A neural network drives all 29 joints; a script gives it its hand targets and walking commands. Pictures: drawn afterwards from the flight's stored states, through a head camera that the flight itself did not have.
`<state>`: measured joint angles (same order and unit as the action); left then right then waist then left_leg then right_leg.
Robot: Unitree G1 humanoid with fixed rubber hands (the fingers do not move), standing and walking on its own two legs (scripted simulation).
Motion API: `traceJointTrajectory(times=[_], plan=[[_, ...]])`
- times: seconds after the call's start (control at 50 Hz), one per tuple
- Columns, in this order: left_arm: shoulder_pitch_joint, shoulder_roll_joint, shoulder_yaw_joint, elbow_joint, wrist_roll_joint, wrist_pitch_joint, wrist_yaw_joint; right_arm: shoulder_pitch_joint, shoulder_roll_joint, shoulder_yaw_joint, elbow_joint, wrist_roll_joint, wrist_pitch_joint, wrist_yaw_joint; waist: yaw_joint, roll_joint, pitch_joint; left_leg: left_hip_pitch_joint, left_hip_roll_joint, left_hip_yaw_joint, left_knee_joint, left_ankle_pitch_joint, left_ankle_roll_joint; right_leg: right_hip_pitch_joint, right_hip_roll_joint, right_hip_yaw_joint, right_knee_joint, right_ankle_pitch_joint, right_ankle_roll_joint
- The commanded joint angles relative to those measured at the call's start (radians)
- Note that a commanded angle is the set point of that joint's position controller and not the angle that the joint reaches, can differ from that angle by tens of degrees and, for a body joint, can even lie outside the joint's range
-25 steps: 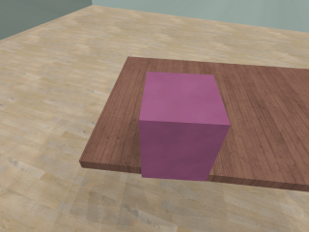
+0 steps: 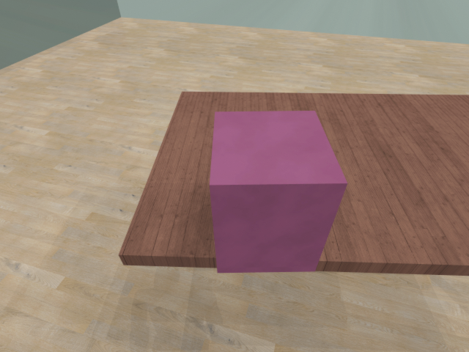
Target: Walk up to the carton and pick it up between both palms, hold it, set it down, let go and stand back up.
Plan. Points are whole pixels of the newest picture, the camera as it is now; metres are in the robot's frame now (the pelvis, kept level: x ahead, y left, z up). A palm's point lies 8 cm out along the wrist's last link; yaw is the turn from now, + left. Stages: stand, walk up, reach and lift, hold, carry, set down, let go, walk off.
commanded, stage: stand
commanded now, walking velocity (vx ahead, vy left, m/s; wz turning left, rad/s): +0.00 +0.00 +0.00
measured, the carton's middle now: (265, 192) +0.42 -0.06 +0.07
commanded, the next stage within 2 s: none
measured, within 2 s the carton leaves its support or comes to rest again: neither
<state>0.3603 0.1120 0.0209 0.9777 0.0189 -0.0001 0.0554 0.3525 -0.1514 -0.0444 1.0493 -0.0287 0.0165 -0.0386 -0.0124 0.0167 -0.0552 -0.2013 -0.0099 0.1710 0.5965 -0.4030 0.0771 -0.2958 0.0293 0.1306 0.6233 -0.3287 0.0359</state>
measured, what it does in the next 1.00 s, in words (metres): stands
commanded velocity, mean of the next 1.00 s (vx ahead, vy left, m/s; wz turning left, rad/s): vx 0.00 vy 0.00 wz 0.00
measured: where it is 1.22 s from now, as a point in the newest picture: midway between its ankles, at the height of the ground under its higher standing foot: outside the picture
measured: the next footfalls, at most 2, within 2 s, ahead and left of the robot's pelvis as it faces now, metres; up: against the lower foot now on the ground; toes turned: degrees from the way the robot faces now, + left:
none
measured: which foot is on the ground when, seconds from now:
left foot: down 0.00-1.00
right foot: down 0.00-1.00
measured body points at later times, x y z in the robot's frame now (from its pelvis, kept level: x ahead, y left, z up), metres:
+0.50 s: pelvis -0.02 +0.02 +0.01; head -0.03 +0.01 +0.45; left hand -0.04 +0.21 -0.16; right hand -0.05 -0.20 -0.16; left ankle -0.05 +0.06 -0.73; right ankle +0.00 -0.15 -0.73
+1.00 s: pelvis -0.01 +0.03 +0.00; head -0.01 +0.02 +0.45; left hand -0.02 +0.23 -0.16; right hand -0.05 -0.19 -0.16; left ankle -0.05 +0.06 -0.73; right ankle +0.00 -0.14 -0.73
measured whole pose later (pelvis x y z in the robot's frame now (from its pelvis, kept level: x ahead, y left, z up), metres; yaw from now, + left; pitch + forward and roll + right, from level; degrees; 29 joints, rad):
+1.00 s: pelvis -0.01 +0.03 +0.00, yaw -2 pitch -2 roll +0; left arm 0.29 0.10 -0.01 1.14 0.01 0.03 0.06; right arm 0.34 -0.13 -0.02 1.12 -0.02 0.01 -0.05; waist -0.02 0.02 0.03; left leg -0.14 -0.04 0.22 0.53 -0.37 0.12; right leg -0.26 -0.01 0.15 0.57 -0.28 0.08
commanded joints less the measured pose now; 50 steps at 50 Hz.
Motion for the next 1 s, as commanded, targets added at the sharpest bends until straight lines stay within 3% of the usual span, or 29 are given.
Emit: traceJointTrajectory(times=[0.0,0.22,0.36,0.98], plan=[[0.044,0.072,0.011,-0.018,0.0,-0.014,0.001,0.065,-0.109,-0.018,-0.022,0.0,-0.011,-0.01,0.001,-0.032,0.134,-0.037,0.174,-0.17,-0.2,0.267,0.05,-0.044,-0.052,0.019,-0.073,0.304,-0.059],[0.033,0.05,-0.002,0.055,0.002,-0.001,-0.002,0.059,-0.094,-0.004,0.011,0.004,-0.009,-0.013,0.001,-0.027,0.176,-0.044,0.182,-0.183,-0.277,0.108,0.054,-0.037,-0.046,0.012,-0.103,0.245,-0.046],[0.03,0.042,-0.009,0.086,0.002,0.002,-0.002,0.064,-0.089,0.001,0.025,0.006,-0.008,-0.013,-0.001,-0.032,0.19,-0.036,0.183,-0.181,-0.297,0.079,0.055,-0.039,-0.048,0.008,-0.113,0.233,-0.04],[-0.017,0.046,-0.025,0.131,-0.004,0.018,0.005,0.093,-0.079,0.008,0.051,0.009,-0.01,-0.019,-0.007,-0.027,0.172,0.036,0.193,-0.15,-0.258,0.306,0.052,-0.038,-0.056,-0.027,-0.083,0.247,-0.028]])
